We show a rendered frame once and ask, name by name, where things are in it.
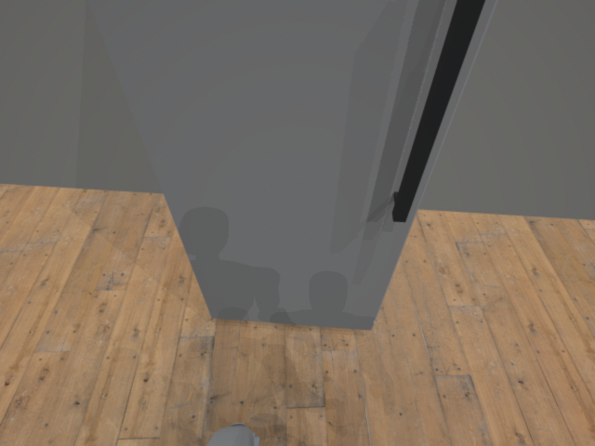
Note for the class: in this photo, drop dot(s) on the fridge door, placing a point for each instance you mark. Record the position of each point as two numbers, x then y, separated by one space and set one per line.
279 131

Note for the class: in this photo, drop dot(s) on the left robot thigh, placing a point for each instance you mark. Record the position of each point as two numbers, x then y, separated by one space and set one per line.
234 436

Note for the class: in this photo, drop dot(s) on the handle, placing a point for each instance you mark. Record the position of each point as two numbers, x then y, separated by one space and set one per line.
455 47

